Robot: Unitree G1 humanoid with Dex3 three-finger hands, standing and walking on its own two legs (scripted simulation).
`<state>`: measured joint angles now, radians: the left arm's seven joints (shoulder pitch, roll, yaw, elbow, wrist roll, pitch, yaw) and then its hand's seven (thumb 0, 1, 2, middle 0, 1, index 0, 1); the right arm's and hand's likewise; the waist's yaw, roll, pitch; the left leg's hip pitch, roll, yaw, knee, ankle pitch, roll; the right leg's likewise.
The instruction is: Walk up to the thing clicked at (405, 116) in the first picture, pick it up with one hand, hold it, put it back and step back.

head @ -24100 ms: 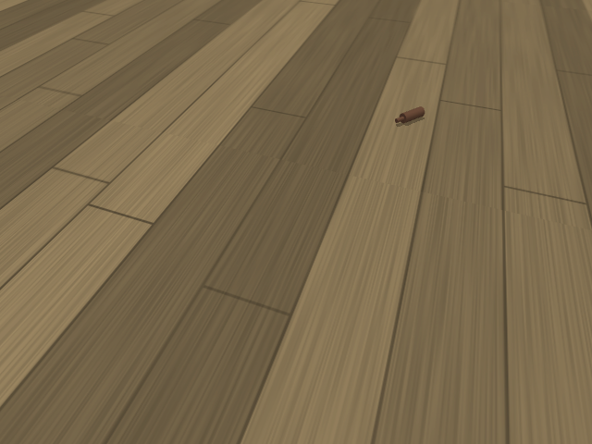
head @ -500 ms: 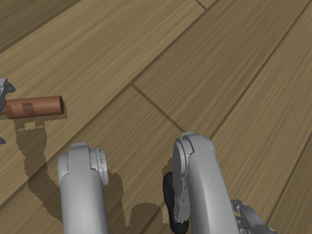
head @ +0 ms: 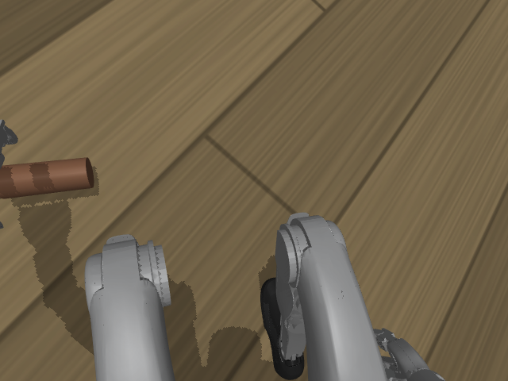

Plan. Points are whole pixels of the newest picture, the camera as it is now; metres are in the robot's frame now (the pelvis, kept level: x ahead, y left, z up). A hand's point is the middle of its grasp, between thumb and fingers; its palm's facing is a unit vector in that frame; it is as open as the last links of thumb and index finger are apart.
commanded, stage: rise first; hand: left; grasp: from above
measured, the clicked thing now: (31, 179) +0.45 +0.36 -0.28
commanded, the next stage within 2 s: approach in 0.72 s
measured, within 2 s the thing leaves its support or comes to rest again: neither
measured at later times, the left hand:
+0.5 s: hand out of the picture +0.40 +0.37 -0.16, palm faces -0.45 -0.09 -0.89, open 14.2 cm
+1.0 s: hand out of the picture +0.41 +0.36 -0.16, palm faces -0.46 -0.06 -0.89, open 14.1 cm
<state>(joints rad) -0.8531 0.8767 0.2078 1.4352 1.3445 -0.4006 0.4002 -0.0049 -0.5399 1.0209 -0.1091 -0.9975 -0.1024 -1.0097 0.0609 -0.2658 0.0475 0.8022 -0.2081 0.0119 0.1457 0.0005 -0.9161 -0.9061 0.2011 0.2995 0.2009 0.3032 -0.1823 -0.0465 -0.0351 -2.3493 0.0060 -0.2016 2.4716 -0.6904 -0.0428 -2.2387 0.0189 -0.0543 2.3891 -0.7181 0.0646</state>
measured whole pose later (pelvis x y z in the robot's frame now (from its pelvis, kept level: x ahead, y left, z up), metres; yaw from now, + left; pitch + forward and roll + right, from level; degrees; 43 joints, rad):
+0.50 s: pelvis +0.00 +0.00 +0.00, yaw +0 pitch +32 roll -9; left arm -0.86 0.87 0.19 1.43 1.35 -0.39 0.39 0.00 -0.56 1.04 -0.11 -1.00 -0.09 -1.01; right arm 0.07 -0.26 0.05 0.79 -0.19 0.00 0.14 0.00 -0.92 -0.91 0.20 0.30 0.20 0.30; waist -0.18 -0.05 -0.05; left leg -2.35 0.00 -0.19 2.46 -0.68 -0.03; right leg -2.23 0.01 -0.05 2.37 -0.71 0.06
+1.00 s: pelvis +0.00 +0.00 +0.01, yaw +0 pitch +32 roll -9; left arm -0.88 0.85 0.13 1.41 1.34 -0.37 0.38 -0.01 -0.56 1.04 -0.11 -1.01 -0.10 -1.03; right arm 0.09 -0.26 0.05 0.79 -0.18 -0.01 0.14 0.00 -0.91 -0.90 0.20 0.30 0.20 0.30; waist -0.19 -0.04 -0.05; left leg -2.35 0.00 -0.19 2.45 -0.68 -0.03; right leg -2.23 0.01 -0.05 2.37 -0.71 0.06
